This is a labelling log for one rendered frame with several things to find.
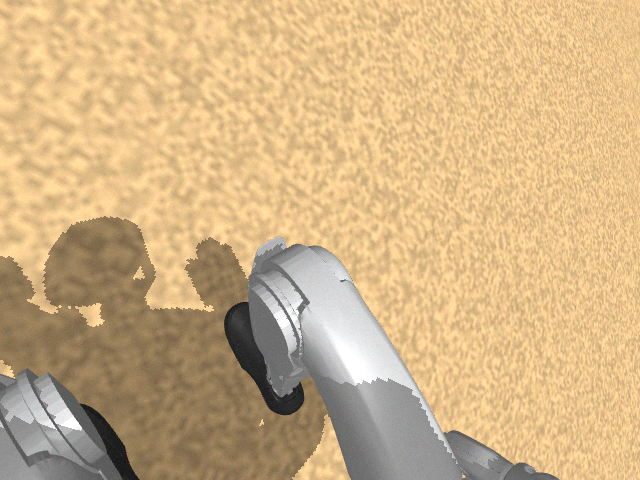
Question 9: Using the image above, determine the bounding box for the right robot hand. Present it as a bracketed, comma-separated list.
[443, 430, 514, 480]

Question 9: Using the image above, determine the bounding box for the right robot foot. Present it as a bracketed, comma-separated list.
[224, 302, 304, 415]

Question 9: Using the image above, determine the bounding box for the right robot arm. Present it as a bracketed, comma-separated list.
[503, 462, 560, 480]

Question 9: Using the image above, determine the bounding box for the left robot foot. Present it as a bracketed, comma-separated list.
[79, 403, 139, 480]

